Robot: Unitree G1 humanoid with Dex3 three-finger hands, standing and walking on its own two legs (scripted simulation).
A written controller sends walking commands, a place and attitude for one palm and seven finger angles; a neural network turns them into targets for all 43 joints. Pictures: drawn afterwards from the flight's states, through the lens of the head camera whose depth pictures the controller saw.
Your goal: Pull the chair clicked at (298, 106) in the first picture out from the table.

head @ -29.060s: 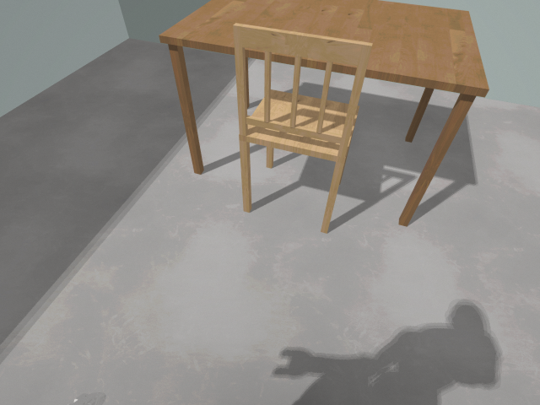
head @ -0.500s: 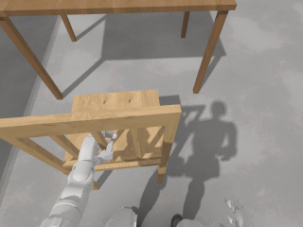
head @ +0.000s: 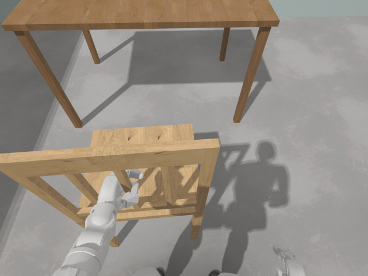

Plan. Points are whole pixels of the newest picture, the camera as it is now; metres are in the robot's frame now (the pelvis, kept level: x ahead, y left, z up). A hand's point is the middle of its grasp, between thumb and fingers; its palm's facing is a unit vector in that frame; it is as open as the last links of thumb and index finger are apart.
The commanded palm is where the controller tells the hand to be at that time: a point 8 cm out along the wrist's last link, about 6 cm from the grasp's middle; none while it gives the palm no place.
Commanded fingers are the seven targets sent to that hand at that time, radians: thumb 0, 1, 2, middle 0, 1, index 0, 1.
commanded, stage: stop walking, hand still on the chair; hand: left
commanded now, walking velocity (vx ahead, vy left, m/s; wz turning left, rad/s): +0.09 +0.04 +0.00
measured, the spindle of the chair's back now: (129, 189) +0.32 +0.16 -0.09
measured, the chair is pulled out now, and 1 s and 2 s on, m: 0.59 0.60 0.60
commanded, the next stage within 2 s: open the thumb and straighten the fingers in 0.72 s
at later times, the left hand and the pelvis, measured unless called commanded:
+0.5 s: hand (135, 194) +0.30 +0.13 -0.06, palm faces -0.01 -0.99 -0.17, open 5.1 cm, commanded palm +0.28 +0.19 -0.04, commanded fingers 0.00 0.90 0.90 -0.50 -1.45 -0.50 -1.45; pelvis +0.04 +0.00 +0.01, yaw +0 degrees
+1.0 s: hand (134, 192) +0.31 +0.14 -0.06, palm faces -0.04 -0.99 -0.16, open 6.1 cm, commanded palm +0.29 +0.19 -0.04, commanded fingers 0.00 -0.31 0.32 -0.50 -1.45 -0.50 -1.45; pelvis +0.05 +0.00 -0.01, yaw +1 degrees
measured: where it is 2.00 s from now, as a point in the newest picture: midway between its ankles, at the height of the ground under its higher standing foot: outside the picture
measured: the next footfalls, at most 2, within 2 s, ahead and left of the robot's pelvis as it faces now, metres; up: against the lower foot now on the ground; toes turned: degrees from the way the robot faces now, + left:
none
